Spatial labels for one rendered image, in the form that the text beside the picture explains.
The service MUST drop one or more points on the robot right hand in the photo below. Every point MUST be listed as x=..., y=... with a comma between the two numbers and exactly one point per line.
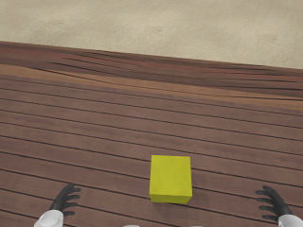
x=280, y=207

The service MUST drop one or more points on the robot left forearm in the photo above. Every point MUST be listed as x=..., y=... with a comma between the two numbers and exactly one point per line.
x=51, y=218

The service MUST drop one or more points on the carton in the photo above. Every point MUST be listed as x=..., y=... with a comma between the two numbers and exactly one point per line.
x=170, y=180

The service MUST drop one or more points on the robot right forearm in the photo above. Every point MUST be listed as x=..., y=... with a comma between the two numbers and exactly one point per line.
x=289, y=221

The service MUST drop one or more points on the robot left hand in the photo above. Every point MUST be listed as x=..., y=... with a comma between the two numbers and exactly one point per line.
x=60, y=202

